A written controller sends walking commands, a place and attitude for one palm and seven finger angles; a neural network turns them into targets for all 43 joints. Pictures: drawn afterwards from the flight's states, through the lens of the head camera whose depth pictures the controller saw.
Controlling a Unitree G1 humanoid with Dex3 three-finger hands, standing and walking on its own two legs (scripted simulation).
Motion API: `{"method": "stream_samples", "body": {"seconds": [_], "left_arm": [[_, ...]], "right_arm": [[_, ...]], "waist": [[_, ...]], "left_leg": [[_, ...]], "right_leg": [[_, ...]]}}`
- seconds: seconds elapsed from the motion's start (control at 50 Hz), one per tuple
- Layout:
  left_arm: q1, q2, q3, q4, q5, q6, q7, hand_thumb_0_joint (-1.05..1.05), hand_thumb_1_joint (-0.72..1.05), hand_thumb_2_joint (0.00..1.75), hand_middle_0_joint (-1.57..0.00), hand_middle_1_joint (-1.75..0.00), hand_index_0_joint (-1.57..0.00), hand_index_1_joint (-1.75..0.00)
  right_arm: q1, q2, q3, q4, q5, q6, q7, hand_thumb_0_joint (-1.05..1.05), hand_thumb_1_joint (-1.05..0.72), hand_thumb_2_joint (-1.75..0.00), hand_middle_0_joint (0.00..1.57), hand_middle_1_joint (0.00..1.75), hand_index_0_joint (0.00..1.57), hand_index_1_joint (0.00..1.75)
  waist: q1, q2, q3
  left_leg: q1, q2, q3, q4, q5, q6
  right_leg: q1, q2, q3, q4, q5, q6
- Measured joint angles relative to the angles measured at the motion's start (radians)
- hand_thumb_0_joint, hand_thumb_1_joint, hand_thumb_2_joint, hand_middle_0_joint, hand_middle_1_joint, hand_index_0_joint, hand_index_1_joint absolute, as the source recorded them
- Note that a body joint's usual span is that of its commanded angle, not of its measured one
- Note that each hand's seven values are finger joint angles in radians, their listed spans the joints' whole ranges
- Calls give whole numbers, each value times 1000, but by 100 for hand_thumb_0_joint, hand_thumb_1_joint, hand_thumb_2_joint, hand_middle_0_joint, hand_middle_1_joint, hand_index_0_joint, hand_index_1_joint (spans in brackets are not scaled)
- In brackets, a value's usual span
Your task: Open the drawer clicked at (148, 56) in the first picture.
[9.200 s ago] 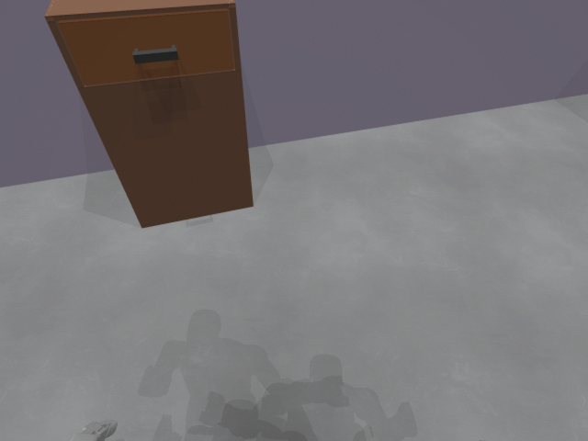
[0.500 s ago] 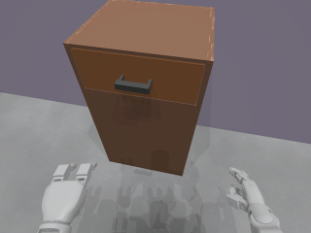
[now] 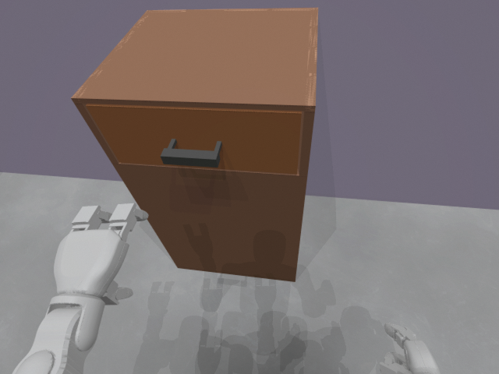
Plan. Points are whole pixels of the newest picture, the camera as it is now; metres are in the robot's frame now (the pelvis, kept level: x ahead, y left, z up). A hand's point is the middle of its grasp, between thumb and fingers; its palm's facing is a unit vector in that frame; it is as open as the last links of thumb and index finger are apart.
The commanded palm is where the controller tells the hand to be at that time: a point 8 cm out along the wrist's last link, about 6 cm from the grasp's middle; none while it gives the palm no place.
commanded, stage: raise the hand with hooked fingers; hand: left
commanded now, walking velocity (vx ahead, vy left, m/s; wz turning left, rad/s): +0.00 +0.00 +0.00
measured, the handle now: (193, 150) +0.54 +0.20 +0.01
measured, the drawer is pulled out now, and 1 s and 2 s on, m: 0.00 0.00 0.00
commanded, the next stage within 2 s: move the hooked fingers above the handle in 0.84 s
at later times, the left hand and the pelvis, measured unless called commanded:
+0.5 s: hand (90, 211) +0.29 +0.26 +0.13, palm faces +0.09 -0.03 -1.00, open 13.8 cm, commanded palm +0.25 +0.26 +0.18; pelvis -0.02 +0.02 +0.01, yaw +1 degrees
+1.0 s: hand (74, 224) +0.27 +0.29 +0.12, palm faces +0.08 -0.05 -1.00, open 13.8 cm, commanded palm +0.25 +0.28 +0.18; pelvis -0.03 +0.03 +0.01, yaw +2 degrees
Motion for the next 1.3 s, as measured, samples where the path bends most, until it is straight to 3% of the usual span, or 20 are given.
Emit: {"method": "stream_samples", "body": {"seconds": [0.14,0.44,0.62,0.7,0.8,0.9,1.02,1.1,1.18,1.24,1.3], "left_arm": [[-128,11,-35,43,-29,65,-100,-1,-30,38,-31,-108,-31,-107],[-377,77,-62,138,-53,83,-272,0,-48,30,-32,-120,-32,-119],[-375,92,-36,141,-88,18,-358,-1,-49,30,-32,-120,-32,-120],[-342,93,-33,124,-84,-43,-346,-1,-49,30,-32,-120,-32,-120],[-336,98,-23,106,-74,-97,-281,-1,-49,30,-32,-121,-33,-120],[-367,100,-8,136,-76,-64,-247,0,-49,30,-32,-121,-33,-120],[-402,86,-44,181,-77,-4,-290,-1,-49,30,-32,-121,-32,-120],[-458,58,-112,226,-57,-20,-309,-1,-49,30,-32,-121,-32,-120],[-513,40,-155,259,-28,-71,-284,-1,-49,30,-32,-121,-33,-120],[-550,34,-154,288,-18,-83,-249,-1,-49,30,-32,-121,-33,-120],[-588,30,-136,332,-20,-55,-220,0,-49,30,-32,-121,-33,-120]], "right_arm": [[-46,6,2,-8,23,15,-10,1,-91,-90,20,29,20,30],[-60,46,60,-23,50,37,-14,0,-91,-90,20,30,20,30],[-5,32,55,-15,51,38,-2,1,-90,-90,20,30,21,30],[16,22,41,-9,46,29,0,1,-90,-90,20,30,20,30],[28,16,23,12,45,17,-1,1,-91,-90,20,29,20,30],[15,19,19,24,53,19,1,1,-91,-90,20,29,20,30],[-3,24,29,6,58,21,2,1,-91,-90,20,29,20,30],[-10,30,33,0,54,9,-4,1,-91,-90,20,29,20,30],[-13,39,36,3,49,0,-10,0,-91,-90,20,29,20,30],[-10,46,36,9,50,3,-10,0,-91,-90,20,29,20,30],[0,48,37,16,54,14,-7,0,-91,-90,20,29,20,30]], "waist": [[-2,3,-2],[10,21,37],[-1,30,51],[3,23,62],[15,18,67],[18,21,58],[12,26,53],[11,18,57],[6,10,55],[1,8,47],[-6,10,37]], "left_leg": [[62,-6,-3,-56,29,3],[157,-17,-23,-142,90,15],[166,-25,-20,-167,111,27],[157,-29,-19,-168,117,31],[144,-35,-23,-164,121,34],[136,-39,-24,-166,127,36],[133,-43,-29,-166,131,38],[120,-46,-36,-155,129,38],[105,-46,-34,-144,123,35],[97,-42,-28,-143,118,32],[91,-39,-22,-147,116,29]], "right_leg": [[59,-5,1,-47,22,4],[169,-18,-11,-151,84,18],[181,-26,-8,-182,108,31],[173,-30,-6,-183,113,36],[163,-37,-10,-181,117,40],[154,-42,-12,-180,120,44],[153,-46,-16,-182,122,47],[143,-50,-25,-170,117,46],[125,-49,-24,-157,110,44],[113,-45,-17,-152,107,41],[103,-41,-11,-151,104,38]]}}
